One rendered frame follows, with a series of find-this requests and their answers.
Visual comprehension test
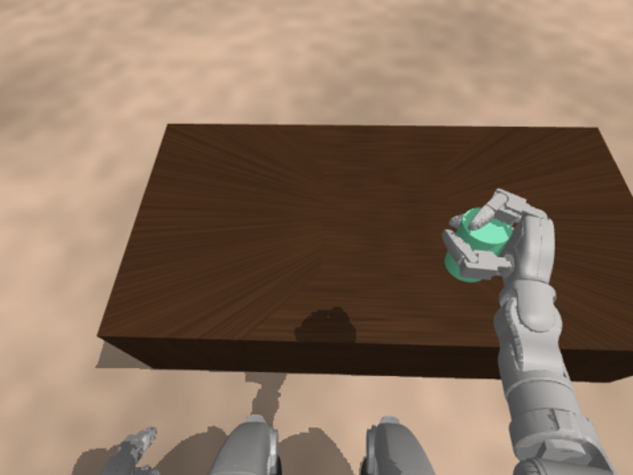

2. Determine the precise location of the can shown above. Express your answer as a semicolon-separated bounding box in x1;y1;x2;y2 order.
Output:
445;208;512;282

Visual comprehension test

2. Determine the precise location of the right robot hand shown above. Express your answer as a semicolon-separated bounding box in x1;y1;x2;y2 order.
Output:
442;188;555;286

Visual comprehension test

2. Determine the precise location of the right robot arm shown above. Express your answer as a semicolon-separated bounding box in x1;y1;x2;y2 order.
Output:
494;279;618;475

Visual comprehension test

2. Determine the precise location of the left robot hand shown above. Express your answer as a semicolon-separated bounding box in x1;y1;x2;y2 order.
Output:
100;427;160;475

